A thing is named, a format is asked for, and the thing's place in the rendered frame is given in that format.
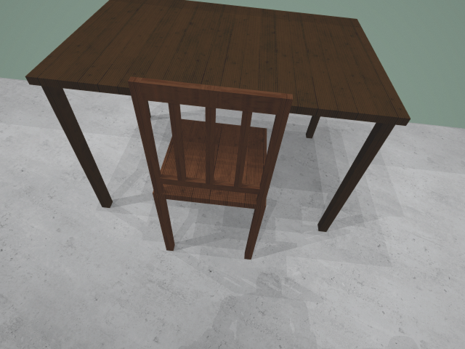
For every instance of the table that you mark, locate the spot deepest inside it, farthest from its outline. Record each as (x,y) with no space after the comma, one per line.
(327,63)

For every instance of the chair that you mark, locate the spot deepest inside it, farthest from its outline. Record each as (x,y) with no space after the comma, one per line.
(208,162)

